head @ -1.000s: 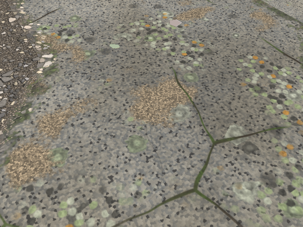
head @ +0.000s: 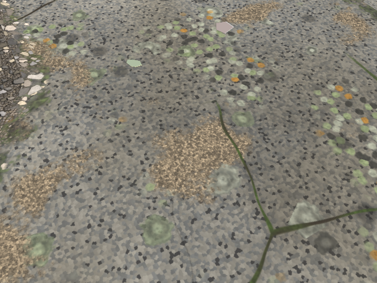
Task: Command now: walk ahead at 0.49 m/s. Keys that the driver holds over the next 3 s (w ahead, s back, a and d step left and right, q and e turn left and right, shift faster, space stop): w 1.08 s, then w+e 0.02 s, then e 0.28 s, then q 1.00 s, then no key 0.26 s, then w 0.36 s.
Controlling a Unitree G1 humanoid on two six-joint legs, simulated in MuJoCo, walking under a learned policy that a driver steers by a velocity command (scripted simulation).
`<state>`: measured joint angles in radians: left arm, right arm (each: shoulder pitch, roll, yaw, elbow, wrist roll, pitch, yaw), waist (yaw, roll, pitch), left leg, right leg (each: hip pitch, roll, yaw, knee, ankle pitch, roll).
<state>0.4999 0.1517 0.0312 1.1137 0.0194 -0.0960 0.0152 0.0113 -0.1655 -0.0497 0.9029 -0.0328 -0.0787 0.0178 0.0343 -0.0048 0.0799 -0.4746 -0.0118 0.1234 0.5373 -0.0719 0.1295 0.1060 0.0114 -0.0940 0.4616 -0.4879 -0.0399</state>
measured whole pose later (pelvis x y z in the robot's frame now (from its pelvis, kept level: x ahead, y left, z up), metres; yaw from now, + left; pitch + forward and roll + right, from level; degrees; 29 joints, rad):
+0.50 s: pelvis +0.28 +0.00 +0.01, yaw +0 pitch +1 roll +1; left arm 0.00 0.17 0.03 0.88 0.02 -0.05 -0.03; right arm 0.49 -0.15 -0.03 1.08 -0.02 -0.10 -0.01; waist -0.07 -0.02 0.06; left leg 0.14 -0.07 0.09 0.19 -0.34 0.06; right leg -0.55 -0.04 -0.09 0.58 -0.07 -0.08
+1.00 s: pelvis +0.55 -0.03 +0.02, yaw +0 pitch +1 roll -1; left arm 0.47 0.16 0.03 1.06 0.02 -0.10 0.00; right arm 0.05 -0.18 -0.04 0.91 -0.02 -0.03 0.03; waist 0.06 0.04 0.04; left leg -0.61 0.09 0.06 0.67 -0.02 0.04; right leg 0.08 0.09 -0.09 0.16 -0.26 -0.08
